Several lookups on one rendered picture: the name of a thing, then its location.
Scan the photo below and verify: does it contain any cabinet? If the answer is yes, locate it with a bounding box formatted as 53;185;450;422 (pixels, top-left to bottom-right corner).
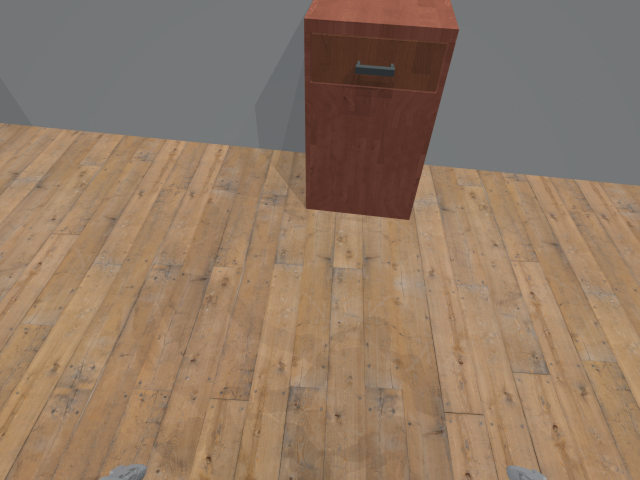
304;0;459;220

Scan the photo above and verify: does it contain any handle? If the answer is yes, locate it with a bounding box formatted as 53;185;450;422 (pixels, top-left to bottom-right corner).
355;61;395;77

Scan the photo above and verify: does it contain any drawer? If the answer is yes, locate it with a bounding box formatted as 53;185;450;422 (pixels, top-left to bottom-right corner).
312;32;447;92

